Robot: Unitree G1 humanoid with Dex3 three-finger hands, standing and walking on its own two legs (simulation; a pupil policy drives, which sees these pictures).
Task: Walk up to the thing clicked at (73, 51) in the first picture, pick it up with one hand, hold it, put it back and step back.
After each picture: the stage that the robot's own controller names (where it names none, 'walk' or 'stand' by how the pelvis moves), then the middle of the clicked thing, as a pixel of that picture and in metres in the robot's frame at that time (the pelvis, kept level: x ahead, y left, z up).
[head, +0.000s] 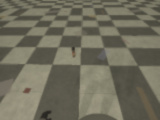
stand; (73, 52) +1.35 +0.38 -0.65
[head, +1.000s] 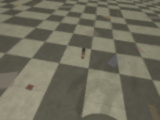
walk; (83, 53) +1.25 +0.16 -0.62
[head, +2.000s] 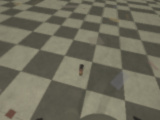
walk; (81, 70) +0.81 +0.14 -0.63
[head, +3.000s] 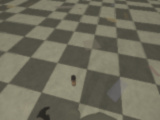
stand; (73, 80) +0.59 +0.21 -0.63
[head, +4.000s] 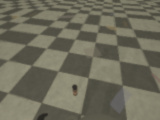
stand; (75, 90) +0.53 +0.18 -0.64
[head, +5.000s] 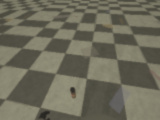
stand; (73, 92) +0.48 +0.22 -0.65
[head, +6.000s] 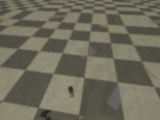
stand; (71, 92) +0.49 +0.23 -0.66
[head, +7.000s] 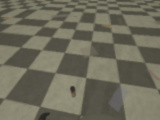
stand; (73, 91) +0.49 +0.21 -0.66
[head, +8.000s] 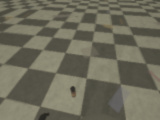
stand; (73, 92) +0.49 +0.21 -0.66
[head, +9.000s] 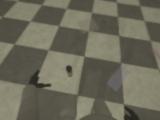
go down; (69, 71) +0.53 +0.20 -0.52
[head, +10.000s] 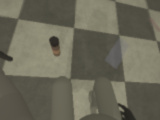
go down; (55, 47) +0.57 +0.26 -0.26
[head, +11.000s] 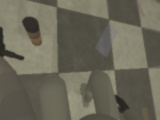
close in; (34, 34) +0.55 +0.30 -0.20
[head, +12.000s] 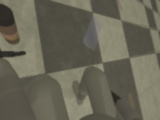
close; (8, 29) +0.54 +0.33 -0.17
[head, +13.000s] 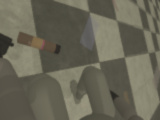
lift; (41, 44) +0.52 +0.17 -0.26
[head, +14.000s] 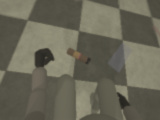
lift; (78, 56) +0.58 +0.09 -0.33
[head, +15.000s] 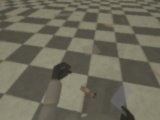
close; (88, 91) +0.55 -0.02 -0.68
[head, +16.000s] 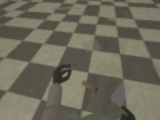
close; (89, 86) +0.58 -0.03 -0.70
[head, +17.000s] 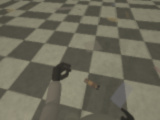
stand; (91, 83) +0.62 -0.06 -0.70
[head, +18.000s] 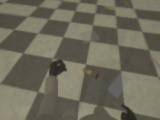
crouch; (90, 73) +0.69 -0.07 -0.66
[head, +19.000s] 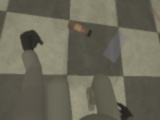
lower; (79, 28) +0.81 +0.00 -0.33
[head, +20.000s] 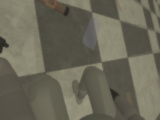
lower; (53, 3) +0.86 +0.11 -0.26
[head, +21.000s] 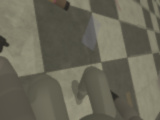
lower; out of the picture +0.92 +0.11 -0.26
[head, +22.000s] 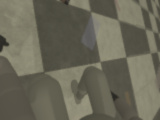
lower; out of the picture +0.98 +0.10 -0.26
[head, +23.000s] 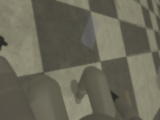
lower; out of the picture +1.03 +0.09 -0.26
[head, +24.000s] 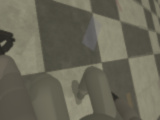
open; out of the picture +1.09 +0.08 -0.26
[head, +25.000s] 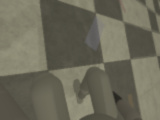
rise; out of the picture +1.14 +0.07 -0.27
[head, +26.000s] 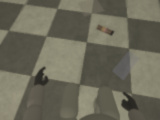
walk; (105, 30) +1.13 -0.20 -0.48
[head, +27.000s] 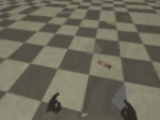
stand; (104, 64) +1.08 -0.29 -0.68
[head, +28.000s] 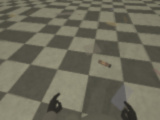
stand; (104, 63) +1.12 -0.29 -0.69
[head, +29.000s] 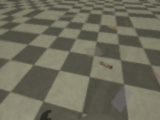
stand; (105, 65) +1.16 -0.31 -0.72
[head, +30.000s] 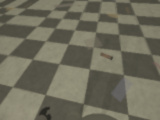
walk; (106, 56) +1.20 -0.32 -0.73
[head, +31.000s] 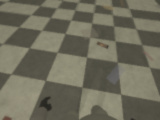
walk; (102, 45) +1.41 -0.30 -0.73
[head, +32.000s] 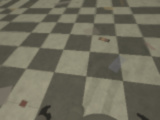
walk; (104, 39) +1.68 -0.20 -0.72
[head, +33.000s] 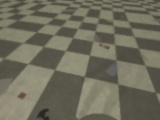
stand; (104, 46) +1.78 -0.34 -0.74
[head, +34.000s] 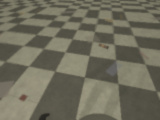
stand; (103, 46) +1.79 -0.32 -0.75
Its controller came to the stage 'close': yes
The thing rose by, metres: 0.00
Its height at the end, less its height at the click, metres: -0.09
